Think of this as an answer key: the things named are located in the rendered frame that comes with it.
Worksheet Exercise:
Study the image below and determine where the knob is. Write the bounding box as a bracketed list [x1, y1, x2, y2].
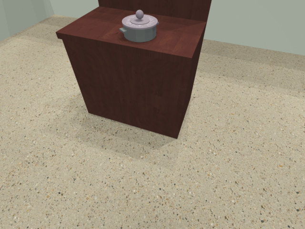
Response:
[136, 10, 144, 19]

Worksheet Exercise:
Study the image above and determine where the table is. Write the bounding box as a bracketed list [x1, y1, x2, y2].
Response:
[56, 0, 212, 139]

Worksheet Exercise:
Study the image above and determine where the lid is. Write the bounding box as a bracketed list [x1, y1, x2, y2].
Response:
[122, 14, 158, 30]

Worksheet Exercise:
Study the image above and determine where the pot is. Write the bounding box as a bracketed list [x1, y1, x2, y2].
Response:
[119, 22, 159, 42]

